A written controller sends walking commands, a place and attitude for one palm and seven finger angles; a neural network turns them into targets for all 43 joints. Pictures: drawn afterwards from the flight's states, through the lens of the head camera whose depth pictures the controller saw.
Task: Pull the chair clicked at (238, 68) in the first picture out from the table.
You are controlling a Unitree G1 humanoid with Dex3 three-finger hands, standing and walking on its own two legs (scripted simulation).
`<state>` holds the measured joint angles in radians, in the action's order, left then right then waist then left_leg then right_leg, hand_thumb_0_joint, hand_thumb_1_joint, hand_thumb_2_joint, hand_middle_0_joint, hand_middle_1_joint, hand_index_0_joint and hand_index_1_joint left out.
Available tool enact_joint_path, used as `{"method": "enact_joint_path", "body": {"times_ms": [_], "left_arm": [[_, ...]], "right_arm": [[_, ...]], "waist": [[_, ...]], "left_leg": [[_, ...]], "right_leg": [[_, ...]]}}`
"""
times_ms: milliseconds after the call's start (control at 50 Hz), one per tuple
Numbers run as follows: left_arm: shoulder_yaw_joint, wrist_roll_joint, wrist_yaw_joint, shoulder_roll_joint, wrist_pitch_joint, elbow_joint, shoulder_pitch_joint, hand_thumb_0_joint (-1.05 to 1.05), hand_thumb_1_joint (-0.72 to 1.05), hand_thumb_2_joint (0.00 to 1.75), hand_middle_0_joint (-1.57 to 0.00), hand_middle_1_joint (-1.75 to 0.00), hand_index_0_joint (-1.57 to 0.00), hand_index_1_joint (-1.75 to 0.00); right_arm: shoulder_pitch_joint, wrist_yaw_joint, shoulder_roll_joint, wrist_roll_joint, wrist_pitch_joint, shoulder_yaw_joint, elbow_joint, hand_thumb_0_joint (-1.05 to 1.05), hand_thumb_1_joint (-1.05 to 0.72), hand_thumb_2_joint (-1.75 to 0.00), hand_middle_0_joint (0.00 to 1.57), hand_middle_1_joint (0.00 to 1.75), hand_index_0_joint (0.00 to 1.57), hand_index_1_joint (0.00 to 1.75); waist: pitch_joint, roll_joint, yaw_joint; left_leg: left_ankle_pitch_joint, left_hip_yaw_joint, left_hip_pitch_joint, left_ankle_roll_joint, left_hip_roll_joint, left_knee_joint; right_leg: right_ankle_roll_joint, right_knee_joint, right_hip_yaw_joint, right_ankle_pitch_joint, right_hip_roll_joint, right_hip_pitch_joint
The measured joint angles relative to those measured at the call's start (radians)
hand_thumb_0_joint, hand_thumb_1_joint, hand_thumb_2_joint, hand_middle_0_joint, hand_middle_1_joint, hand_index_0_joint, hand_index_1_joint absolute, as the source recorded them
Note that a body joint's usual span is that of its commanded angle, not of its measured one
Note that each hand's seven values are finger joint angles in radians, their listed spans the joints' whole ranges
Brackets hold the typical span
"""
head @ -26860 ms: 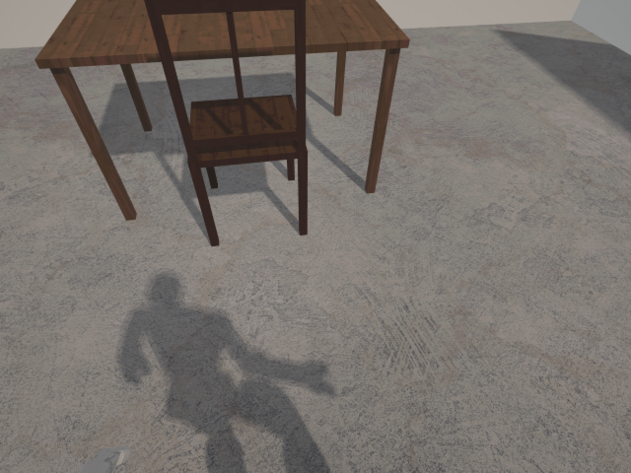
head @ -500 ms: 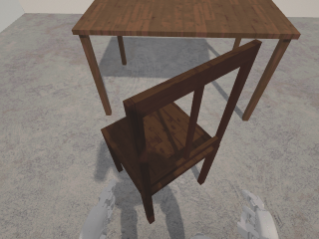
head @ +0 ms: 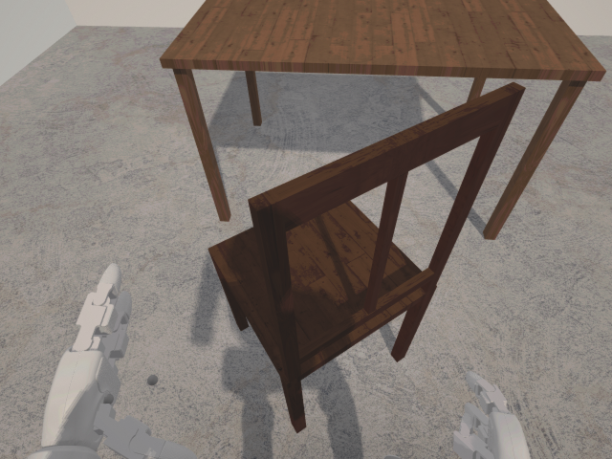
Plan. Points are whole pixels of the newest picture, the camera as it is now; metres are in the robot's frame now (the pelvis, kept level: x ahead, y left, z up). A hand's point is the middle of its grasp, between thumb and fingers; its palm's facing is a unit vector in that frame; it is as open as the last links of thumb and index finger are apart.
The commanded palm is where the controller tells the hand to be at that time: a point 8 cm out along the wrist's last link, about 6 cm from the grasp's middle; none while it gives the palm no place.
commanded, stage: draw the hand back to the body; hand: left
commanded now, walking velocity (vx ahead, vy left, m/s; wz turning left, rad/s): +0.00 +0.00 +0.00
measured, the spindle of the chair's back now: (381, 255) +0.43 -0.09 -0.02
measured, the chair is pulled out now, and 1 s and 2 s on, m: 0.48 0.48 0.48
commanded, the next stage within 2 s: step back with the hand held close in 1.02 s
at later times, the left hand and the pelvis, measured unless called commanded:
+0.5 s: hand (46, 330) +0.20 +0.24 +0.18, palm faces +0.42 -0.82 -0.40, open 11.4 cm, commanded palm +0.15 +0.29 +0.20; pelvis +0.02 +0.00 +0.04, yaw +0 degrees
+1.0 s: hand (15, 311) +0.21 +0.26 +0.20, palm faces +0.45 -0.79 -0.41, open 7.5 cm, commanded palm +0.16 +0.31 +0.22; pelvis +0.01 +0.01 +0.04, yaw -1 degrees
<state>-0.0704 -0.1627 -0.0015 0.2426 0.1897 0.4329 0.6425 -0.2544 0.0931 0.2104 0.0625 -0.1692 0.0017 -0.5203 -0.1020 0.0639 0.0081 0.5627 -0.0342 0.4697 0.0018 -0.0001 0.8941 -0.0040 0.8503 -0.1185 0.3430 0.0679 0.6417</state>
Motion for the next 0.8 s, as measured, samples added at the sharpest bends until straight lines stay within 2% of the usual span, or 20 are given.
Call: {"method": "enact_joint_path", "body": {"times_ms": [40, 100, 180, 240, 320, 420, 520, 700, 800], "left_arm": [[-0.001, 0.049, -0.061, 0.004, -0.05, 0.017, 0.009, -0.02, -0.43, 0.26, -0.02, -0.02, -0.02, -0.02], [0.014, 0.088, -0.116, -0.006, -0.103, 0.013, 0.029, -0.01, -0.35, 0.3, -0.03, -0.04, -0.03, -0.04], [0.02, 0.108, -0.149, 0.011, -0.146, -0.013, 0.026, -0.01, -0.23, 0.36, -0.05, -0.07, -0.05, -0.06], [-0.012, 0.112, -0.167, 0.039, -0.158, -0.025, 0.005, -0.01, -0.12, 0.41, -0.07, -0.09, -0.07, -0.09], [-0.072, 0.112, -0.184, 0.059, -0.154, -0.02, -0.032, -0.01, 0.02, 0.48, -0.09, -0.12, -0.09, -0.11], [-0.125, 0.112, -0.187, 0.056, -0.128, -0.014, -0.07, -0.01, 0.2, 0.56, -0.11, -0.15, -0.11, -0.15], [-0.174, 0.106, -0.178, 0.069, -0.112, -0.032, -0.099, 0.0, 0.37, 0.65, -0.14, -0.19, -0.14, -0.19], [-0.28, 0.098, -0.185, 0.11, -0.086, -0.018, -0.146, 0.0, 0.69, 0.8, -0.18, -0.26, -0.18, -0.26], [-0.285, 0.095, -0.181, 0.087, -0.069, -0.052, -0.156, 0.01, 0.81, 0.86, -0.2, -0.28, -0.2, -0.28]], "right_arm": [[-0.005, 0.002, 0.006, -0.01, 0.015, 0.004, 0.001, 0.01, -0.9, -0.9, 0.21, 0.3, 0.2, 0.3], [-0.002, 0.007, 0.015, -0.018, 0.036, 0.008, -0.002, 0.01, -0.9, -0.9, 0.21, 0.3, 0.2, 0.3], [0.007, 0.019, 0.019, -0.025, 0.046, 0.004, -0.015, 0.01, -0.9, -0.9, 0.21, 0.3, 0.2, 0.3], [0.014, 0.023, 0.016, -0.028, 0.042, -0.004, -0.03, 0.01, -0.9, -0.9, 0.21, 0.3, 0.2, 0.3], [0.026, 0.016, 0.015, -0.033, 0.028, -0.012, -0.05, 0.01, -0.9, -0.9, 0.21, 0.3, 0.2, 0.3], [0.045, -0.002, 0.013, -0.039, 0.024, -0.014, -0.071, 0.01, -0.9, -0.9, 0.21, 0.3, 0.2, 0.3], [0.055, -0.012, 0.005, -0.039, 0.038, -0.013, -0.084, 0.01, -0.9, -0.9, 0.21, 0.3, 0.2, 0.3], [0.038, -0.017, 0.017, -0.04, 0.029, -0.001, -0.114, 0.01, -0.9, -0.9, 0.21, 0.3, 0.2, 0.3], [0.044, -0.023, 0.025, -0.034, 0.041, 0.01, -0.123, 0.01, -0.9, -0.9, 0.21, 0.3, 0.2, 0.3]], "waist": [[0.006, 0.006, 0.0], [0.019, 0.015, 0.002], [0.044, 0.017, 0.014], [0.059, 0.014, 0.023], [0.076, 0.019, 0.031], [0.089, 0.034, 0.037], [0.107, 0.031, 0.04], [0.125, 0.033, 0.042], [0.132, 0.034, 0.035]], "left_leg": [[-0.016, -0.005, -0.052, 0.001, 0.003, -0.046], [-0.042, -0.004, -0.129, 0.003, 0.005, -0.116], [-0.073, -0.002, -0.223, 0.006, 0.006, -0.198], [-0.095, -0.002, -0.284, 0.005, 0.004, -0.254], [-0.121, -0.003, -0.351, 0.004, 0.001, -0.317], [-0.149, 0.005, -0.411, 0.006, 0.001, -0.38], [-0.169, 0.014, -0.444, 0.006, -0.001, -0.421], [-0.188, 0.02, -0.481, 0.006, -0.006, -0.459], [-0.193, 0.027, -0.479, 0.009, -0.003, -0.465]], "right_leg": [[0.002, -0.039, -0.005, -0.008, 0.002, -0.053], [0.006, -0.098, -0.006, -0.026, 0.001, -0.128], [0.009, -0.165, -0.005, -0.046, -0.001, -0.216], [0.009, -0.21, -0.007, -0.062, -0.004, -0.274], [0.009, -0.268, -0.01, -0.083, -0.01, -0.34], [0.011, -0.321, -0.004, -0.107, -0.014, -0.393], [0.011, -0.353, 0.003, -0.125, -0.019, -0.419], [0.01, -0.396, 0.007, -0.147, -0.027, -0.456], [0.012, -0.401, 0.015, -0.155, -0.026, -0.451]]}}
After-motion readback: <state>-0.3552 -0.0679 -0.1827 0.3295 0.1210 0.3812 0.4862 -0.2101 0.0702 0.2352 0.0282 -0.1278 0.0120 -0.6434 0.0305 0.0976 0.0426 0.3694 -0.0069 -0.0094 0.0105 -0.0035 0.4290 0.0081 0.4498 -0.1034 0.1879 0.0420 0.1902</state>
